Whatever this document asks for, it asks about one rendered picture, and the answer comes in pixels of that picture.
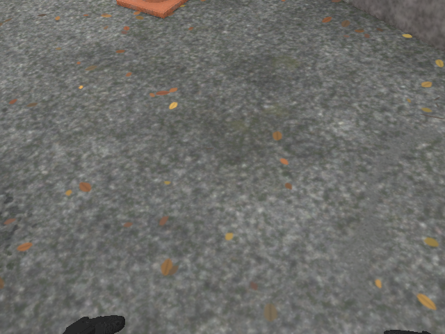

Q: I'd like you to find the robot left hand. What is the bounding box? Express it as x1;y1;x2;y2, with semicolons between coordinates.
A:
63;315;125;334

